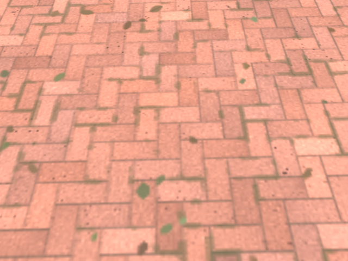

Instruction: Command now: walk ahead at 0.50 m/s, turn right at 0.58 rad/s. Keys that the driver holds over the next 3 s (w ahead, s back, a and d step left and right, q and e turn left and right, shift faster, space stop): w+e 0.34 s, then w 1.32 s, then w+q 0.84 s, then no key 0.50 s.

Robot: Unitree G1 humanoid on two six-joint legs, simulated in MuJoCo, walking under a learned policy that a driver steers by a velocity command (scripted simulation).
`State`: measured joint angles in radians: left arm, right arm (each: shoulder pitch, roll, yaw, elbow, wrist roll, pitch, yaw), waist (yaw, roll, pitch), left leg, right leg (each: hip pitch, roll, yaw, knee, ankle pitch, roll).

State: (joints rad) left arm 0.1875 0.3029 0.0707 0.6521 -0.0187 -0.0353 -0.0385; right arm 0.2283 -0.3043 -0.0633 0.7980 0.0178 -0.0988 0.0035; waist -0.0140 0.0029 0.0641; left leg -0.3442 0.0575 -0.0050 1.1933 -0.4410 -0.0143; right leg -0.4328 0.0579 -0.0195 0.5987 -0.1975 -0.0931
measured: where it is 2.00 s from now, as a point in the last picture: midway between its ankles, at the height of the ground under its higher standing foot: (230, 127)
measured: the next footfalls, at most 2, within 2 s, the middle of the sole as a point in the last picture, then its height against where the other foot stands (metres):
left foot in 0.38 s outside the picture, level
right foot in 0.86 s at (239, 218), level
